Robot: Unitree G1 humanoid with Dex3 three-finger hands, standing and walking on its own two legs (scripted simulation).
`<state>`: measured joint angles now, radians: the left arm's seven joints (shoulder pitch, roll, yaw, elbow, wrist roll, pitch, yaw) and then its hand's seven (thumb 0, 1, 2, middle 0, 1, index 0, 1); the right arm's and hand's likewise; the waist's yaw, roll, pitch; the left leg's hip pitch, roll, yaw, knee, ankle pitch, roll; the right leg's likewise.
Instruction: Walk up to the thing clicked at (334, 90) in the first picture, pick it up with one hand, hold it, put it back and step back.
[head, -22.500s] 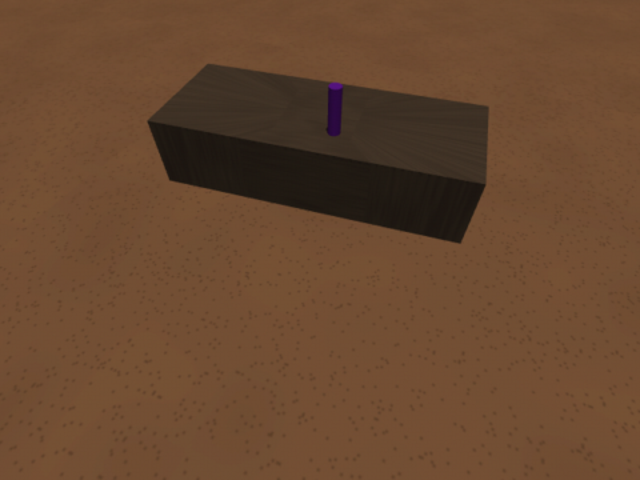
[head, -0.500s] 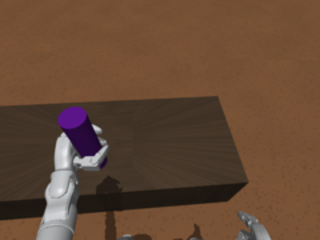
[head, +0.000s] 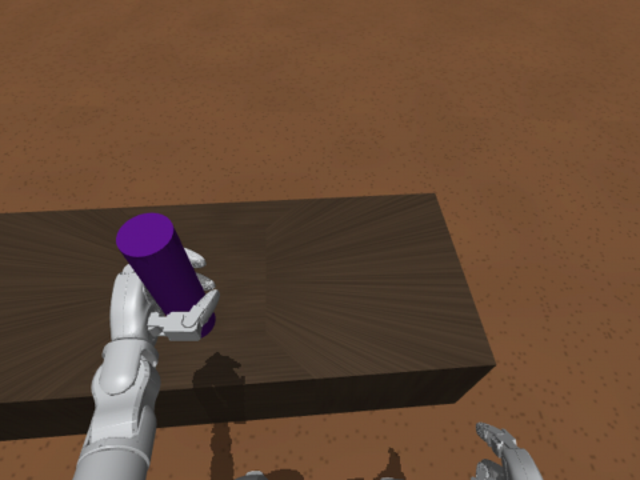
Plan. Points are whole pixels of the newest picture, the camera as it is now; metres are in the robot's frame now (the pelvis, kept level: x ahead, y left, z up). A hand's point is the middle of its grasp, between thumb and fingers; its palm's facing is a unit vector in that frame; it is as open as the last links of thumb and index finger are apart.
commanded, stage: hold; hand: left
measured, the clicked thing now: (175, 285) +0.33 +0.18 +0.07
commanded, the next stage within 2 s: crouch in 1.48 s
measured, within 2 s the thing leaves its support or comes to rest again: neither
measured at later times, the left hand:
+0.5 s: hand (186, 292) +0.34 +0.17 +0.05, palm faces +0.07 -1.00 +0.00, open 7.4 cm
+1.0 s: hand (186, 288) +0.34 +0.17 +0.05, palm faces +0.08 -1.00 +0.01, open 7.4 cm
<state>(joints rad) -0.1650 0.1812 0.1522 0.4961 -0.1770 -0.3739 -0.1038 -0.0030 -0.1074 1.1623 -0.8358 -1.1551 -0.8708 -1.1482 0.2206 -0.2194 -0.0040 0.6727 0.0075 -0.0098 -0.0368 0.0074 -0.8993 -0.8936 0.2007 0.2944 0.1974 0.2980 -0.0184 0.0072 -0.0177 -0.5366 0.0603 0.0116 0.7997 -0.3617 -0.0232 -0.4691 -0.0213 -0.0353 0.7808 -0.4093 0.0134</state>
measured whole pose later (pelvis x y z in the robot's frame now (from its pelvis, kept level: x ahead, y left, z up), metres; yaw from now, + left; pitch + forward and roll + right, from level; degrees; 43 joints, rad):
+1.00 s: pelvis +0.00 +0.00 +0.00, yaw +0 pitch +6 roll -1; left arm -0.20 0.19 0.15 0.53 -0.17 -0.37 -0.08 0.00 -0.11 1.16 -0.84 -1.15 -0.87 -1.15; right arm 0.22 -0.22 -0.01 0.67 0.00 -0.01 -0.03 0.01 -0.90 -0.90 0.20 0.29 0.20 0.30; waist -0.02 0.01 -0.02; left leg -0.54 0.06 0.01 0.80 -0.37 -0.02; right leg -0.47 -0.02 -0.03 0.77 -0.41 0.02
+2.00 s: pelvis -0.02 +0.00 -0.05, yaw +0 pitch +16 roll -2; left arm -0.44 0.26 0.25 0.88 -0.15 -0.57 -0.14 0.00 -0.10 1.16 -0.84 -1.15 -0.87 -1.14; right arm 0.22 -0.24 -0.01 0.66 -0.03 -0.04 0.01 0.00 -0.88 -0.89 0.20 0.30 0.20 0.30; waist -0.07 -0.02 -0.06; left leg -0.93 0.07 -0.01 1.09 -0.44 -0.02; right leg -0.86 -0.02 -0.04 1.07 -0.49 0.02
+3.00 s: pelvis -0.05 +0.01 -0.21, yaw -5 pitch +35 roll -5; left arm -0.88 0.49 0.43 1.10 -0.06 -0.51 -0.15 0.00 -0.11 1.16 -0.85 -1.14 -0.88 -1.13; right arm 0.21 -0.24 0.04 0.68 -0.06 0.02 0.05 0.00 -0.92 -0.90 0.20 0.29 0.20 0.30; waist -0.16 0.02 -0.16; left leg -1.76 0.09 -0.08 1.76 -0.61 -0.01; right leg -1.66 0.01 -0.06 1.72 -0.67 0.02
